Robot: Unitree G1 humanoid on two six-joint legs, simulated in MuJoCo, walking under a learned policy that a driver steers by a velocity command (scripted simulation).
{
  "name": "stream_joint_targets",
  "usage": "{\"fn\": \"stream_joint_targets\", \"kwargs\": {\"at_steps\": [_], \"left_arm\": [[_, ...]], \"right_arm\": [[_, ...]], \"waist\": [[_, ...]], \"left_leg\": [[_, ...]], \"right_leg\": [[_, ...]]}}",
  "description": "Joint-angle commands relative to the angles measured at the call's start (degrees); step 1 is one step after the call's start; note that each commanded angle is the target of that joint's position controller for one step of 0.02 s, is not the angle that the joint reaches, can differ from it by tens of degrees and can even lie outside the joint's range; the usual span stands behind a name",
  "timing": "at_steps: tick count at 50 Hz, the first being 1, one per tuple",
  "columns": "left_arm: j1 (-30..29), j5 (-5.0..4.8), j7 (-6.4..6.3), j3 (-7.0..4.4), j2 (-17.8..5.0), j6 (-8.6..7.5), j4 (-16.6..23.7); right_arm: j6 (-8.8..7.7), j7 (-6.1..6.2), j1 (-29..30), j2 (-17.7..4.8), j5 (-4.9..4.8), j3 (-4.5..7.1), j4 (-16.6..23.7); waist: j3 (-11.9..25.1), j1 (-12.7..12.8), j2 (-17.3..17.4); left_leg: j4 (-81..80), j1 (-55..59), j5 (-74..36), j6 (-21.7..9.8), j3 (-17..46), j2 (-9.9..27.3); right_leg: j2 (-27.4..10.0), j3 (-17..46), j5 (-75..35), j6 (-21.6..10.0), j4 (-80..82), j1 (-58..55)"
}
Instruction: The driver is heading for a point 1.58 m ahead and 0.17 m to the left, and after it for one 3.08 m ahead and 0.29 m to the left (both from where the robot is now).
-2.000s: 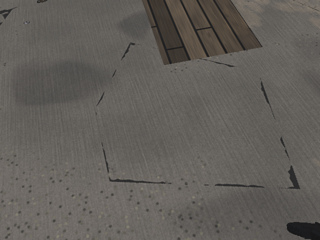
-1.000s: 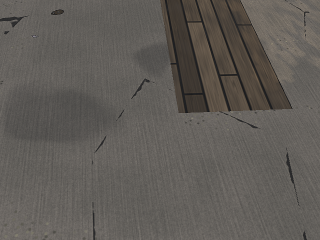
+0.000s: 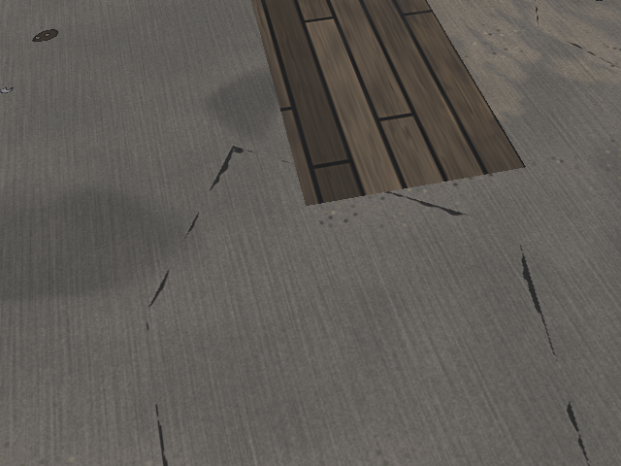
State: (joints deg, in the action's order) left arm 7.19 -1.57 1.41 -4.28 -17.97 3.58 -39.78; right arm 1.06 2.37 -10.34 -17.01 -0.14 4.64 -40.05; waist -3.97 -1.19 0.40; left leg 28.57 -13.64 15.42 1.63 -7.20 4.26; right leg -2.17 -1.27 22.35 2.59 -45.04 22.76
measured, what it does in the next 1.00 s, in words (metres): walks ahead, turning left: right foot, then left foot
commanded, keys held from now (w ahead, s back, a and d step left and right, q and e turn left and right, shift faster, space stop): e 0.10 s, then q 0.32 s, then w+q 0.54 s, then w+e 0.04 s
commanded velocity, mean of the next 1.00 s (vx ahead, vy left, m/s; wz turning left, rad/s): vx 0.18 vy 0.00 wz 0.21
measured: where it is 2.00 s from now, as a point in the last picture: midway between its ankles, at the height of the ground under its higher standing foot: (273, 354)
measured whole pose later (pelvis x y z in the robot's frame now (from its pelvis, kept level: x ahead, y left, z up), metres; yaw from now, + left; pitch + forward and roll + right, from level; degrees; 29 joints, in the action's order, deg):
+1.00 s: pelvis +0.19 +0.02 +0.00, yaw +18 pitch +3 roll -1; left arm -1.4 -0.9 3.1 -2.9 -16.6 -6.1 -38.2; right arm -2.1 1.8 -25.7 -16.9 -1.5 3.7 -44.1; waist -2.4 -5.0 -1.9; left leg 16.5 5.3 23.9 -2.0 9.8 -0.9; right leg 0.7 1.7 -0.1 1.2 -28.8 32.3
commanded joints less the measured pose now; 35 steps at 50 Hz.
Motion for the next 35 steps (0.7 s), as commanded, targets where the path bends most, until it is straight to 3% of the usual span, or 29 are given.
{"fn": "stream_joint_targets", "kwargs": {"at_steps": [1,2,3,4,5,6,7,8,10,12,14,17,21,23,25,28,30,31,32,33,34,35], "left_arm": [[3.82,0.29,0.34,-1.98,-5.38,-0.24,3.32],[6.15,0.53,-0.4,-3.0,-8.03,-0.22,2.94],[7.79,0.9,-1.63,-4.74,-16.3,-0.56,4.46],[8.15,3.35,-0.82,-4.11,-16.03,-2.1,5.94],[6.61,3.59,-0.49,-3.59,-14.28,-3.37,5.82],[3.57,2.57,-0.85,-2.81,-11.58,-3.98,5.54],[0.87,1.63,-1.41,-1.81,-8.39,-3.95,5.63],[-0.85,1.33,-1.81,-0.83,-6.33,-3.9,5.49],[-1.25,2.39,-2.29,0.84,-2.52,-4.21,4.64],[-1.09,2.97,-2.47,1.54,-0.88,-4.57,3.23],[-0.5,3.35,-2.58,1.23,-2.38,-4.56,1.93],[0.01,3.07,-2.55,0.02,-6.28,-3.9,0.69],[0.15,2.11,-3.11,-0.86,-7.58,-2.9,0.0],[1.83,1.77,-3.41,-1.39,-8.07,-2.65,-0.33],[2.41,1.26,-3.23,-1.75,-8.38,-3.11,-0.52],[-0.77,0.27,-2.29,-2.01,-8.56,-3.93,0.0],[-2.61,-0.49,-1.75,-1.89,-7.31,-4.19,-0.01],[-4.23,0.25,-1.4,-0.93,-3.82,-4.81,0.8],[-8.35,2.04,-1.0,0.11,-0.66,-6.03,5.31],[-10.36,1.21,-0.47,-0.62,-3.76,-7.64,5.75],[-8.0,-0.24,0.44,-1.21,-5.99,-8.62,5.13],[-6.5,-0.04,0.81,-1.37,-6.82,-9.22,3.75]], "right_arm": [[-0.51,-0.24,0.93,-9.8,-1.48,2.73,2.75],[-0.75,-0.68,-2.6,-7.48,-0.89,2.16,1.32],[-0.75,-0.99,-2.21,-3.17,2.59,0.6,3.91],[-1.12,-0.42,4.2,-5.32,1.65,0.99,6.21],[-0.95,0.01,5.91,-7.13,0.17,1.57,6.22],[-0.66,0.37,4.56,-7.71,-0.16,1.84,5.11],[-0.33,0.85,3.0,-7.71,0.23,2.03,3.24],[-0.01,0.95,1.44,-7.49,0.53,2.04,2.33],[0.16,0.34,-1.31,-5.44,0.12,1.51,0.67],[0.23,-0.25,-1.1,-3.2,-0.21,0.46,-0.1],[0.28,-0.67,1.41,-2.71,-0.19,-0.24,0.29],[0.39,-0.78,2.68,-6.08,-0.78,0.34,1.16],[0.21,-0.73,1.86,-5.97,-1.07,0.36,1.55],[0.24,-1.15,1.9,-5.09,-1.29,0.03,1.63],[0.06,-1.88,3.18,-4.67,-1.62,-0.16,2.12],[-0.74,-3.06,0.05,-4.39,-1.83,-0.13,0.68],[-1.2,-3.3,-8.28,-4.97,-1.73,0.53,-3.37],[-1.41,-2.94,-15.0,-7.65,-2.06,1.64,-5.55],[-2.09,-2.61,-18.62,-16.37,-1.67,3.77,-4.69],[-3.54,-2.99,-16.35,-13.07,-0.72,2.6,-2.77],[-4.51,-2.87,-12.6,-10.18,-0.51,1.67,-1.81],[-5.04,-2.74,-11.08,-8.74,-0.9,1.32,-1.24]], "waist": [[9.21,2.16,7.46],[9.01,2.2,1.06],[8.63,0.8,-18.37],[12.69,5.31,-14.12],[10.64,4.91,-8.57],[8.6,2.8,-6.8],[8.47,1.74,-5.02],[8.48,0.69,-6.03],[10.37,-0.45,-6.87],[9.64,0.03,-6.58],[7.64,1.75,-7.33],[4.25,3.2,-7.47],[3.73,3.31,-5.6],[5.29,4.19,-4.89],[3.71,4.55,-5.08],[3.21,1.39,-4.94],[5.25,-2.73,-3.86],[7.27,-4.87,1.79],[6.71,-5.37,16.29],[5.22,-5.87,10.47],[1.8,-3.02,8.1],[0.5,-2.07,6.05]], "left_leg": [[0.17,3.8,-18.55,-8.68,5.38,11.25],[8.44,-2.67,-10.04,-4.31,1.14,8.35],[28.4,-21.62,21.13,2.49,-2.58,0.29],[38.94,-25.6,26.45,3.15,8.45,-4.13],[42.1,-26.33,22.35,2.45,10.99,-3.03],[40.91,-26.42,16.7,1.73,11.09,-1.58],[39.04,-25.21,12.5,1.91,11.32,-0.47],[38.17,-21.96,8.91,2.43,10.89,-0.37],[35.83,-15.25,3.82,3.12,10.46,-0.43],[25.9,-11.33,1.72,3.37,10.52,0.44],[17.84,-7.85,2.36,3.29,10.11,0.65],[14.31,-8.25,6.98,2.92,8.83,-0.18],[15.85,-12.12,11.27,2.37,8.45,-0.41],[16.98,-13.41,12.25,1.32,7.34,-0.41],[15.91,-14.22,13.39,-0.75,6.86,-0.14],[5.46,-5.36,9.06,-4.35,4.23,-1.37],[-4.21,9.14,1.45,-6.7,1.5,-4.54],[-6.43,19.68,3.48,-9.55,9.85,-0.08],[-12.36,26.85,7.83,-19.15,39.41,15.31],[-17.35,25.81,11.83,-23.68,47.53,18.22],[-17.67,25.05,10.38,-21.8,42.38,16.49],[-17.28,24.55,5.89,-19.48,36.6,13.6]], "right_leg": [[3.58,-4.48,-9.94,-2.72,15.08,-9.72],[2.14,0.85,-18.86,-5.12,20.66,-17.08],[-14.82,25.8,-42.46,-13.34,22.38,-26.57],[-21.13,34.4,-43.9,-24.11,24.34,-21.69],[-18.5,30.1,-37.21,-23.13,25.62,-19.69],[-15.49,24.41,-31.9,-19.44,25.47,-18.17],[-13.04,20.94,-28.6,-16.47,25.06,-17.46],[-11.34,17.66,-30.68,-15.42,25.15,-15.13],[-9.22,12.66,-32.85,-14.79,25.65,-13.18],[-7.81,9.27,-29.14,-13.92,26.44,-13.22],[-8.31,9.23,-23.91,-14.06,27.61,-12.64],[-11.0,12.26,-18.85,-15.96,28.13,-12.89],[-14.89,14.92,-27.72,-18.05,26.06,-17.62],[-16.17,15.74,-15.96,-18.5,28.48,-19.92],[-16.63,16.83,0.52,-18.05,31.89,-19.27],[-14.39,11.35,2.42,-15.27,32.3,-14.9],[-10.27,3.82,-0.01,-11.56,24.98,-7.73],[-6.12,-2.33,-1.35,-7.85,11.65,1.22],[4.05,-7.51,8.65,-2.22,-8.41,20.63],[3.94,2.67,13.65,-2.31,-16.61,27.91],[1.12,4.77,7.66,-3.1,-18.01,30.43],[-0.28,4.34,2.23,-3.37,-16.82,30.34]]}}
Keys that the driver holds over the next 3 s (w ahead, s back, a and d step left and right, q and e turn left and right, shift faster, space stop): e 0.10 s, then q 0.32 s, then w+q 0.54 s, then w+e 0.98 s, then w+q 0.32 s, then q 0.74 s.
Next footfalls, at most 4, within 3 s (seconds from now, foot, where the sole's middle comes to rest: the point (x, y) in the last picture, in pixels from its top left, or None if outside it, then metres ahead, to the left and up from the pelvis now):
0.04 right None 0.04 -0.12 -0.77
0.62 left None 0.03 0.10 -0.77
1.04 right None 0.43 -0.03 -0.77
1.50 left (212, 398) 0.59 0.26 -0.77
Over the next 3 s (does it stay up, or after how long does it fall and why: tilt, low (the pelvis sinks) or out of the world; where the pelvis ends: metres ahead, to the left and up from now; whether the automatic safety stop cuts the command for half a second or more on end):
stays up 1.08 0.04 -0.01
